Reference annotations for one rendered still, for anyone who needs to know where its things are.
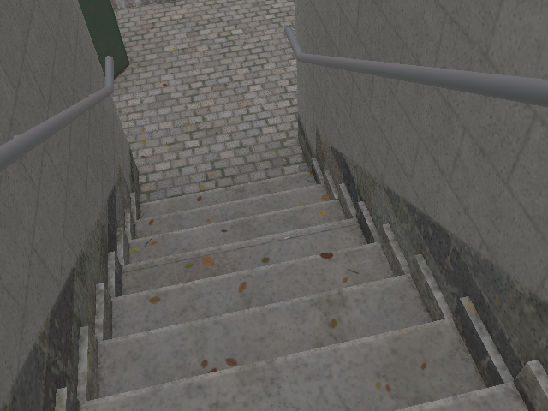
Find stairs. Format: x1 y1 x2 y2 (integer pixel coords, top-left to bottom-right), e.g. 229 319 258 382
80 171 528 411

